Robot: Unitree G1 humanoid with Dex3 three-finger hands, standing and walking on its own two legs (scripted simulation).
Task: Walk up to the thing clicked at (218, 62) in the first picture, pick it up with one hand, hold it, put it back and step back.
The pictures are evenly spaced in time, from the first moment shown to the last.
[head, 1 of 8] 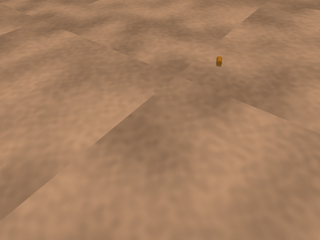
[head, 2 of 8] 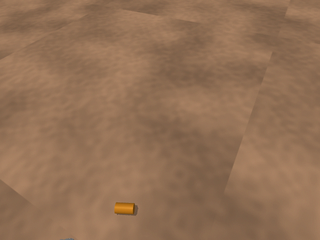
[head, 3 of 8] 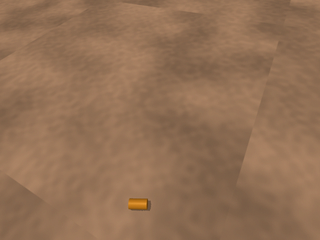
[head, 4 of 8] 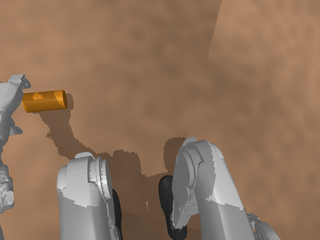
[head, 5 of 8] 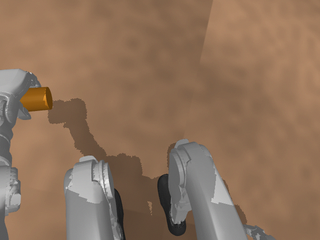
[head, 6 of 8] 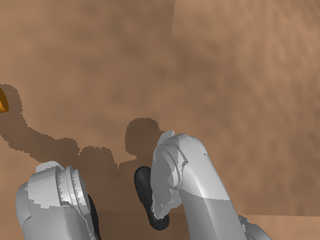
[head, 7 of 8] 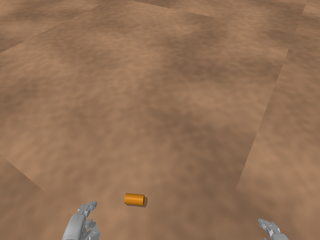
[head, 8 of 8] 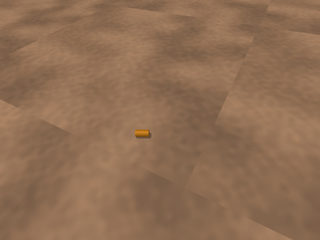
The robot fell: no
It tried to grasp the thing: yes
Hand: left
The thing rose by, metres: 0.69
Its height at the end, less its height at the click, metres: +0.00
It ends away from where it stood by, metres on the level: 0.00
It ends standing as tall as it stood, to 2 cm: yes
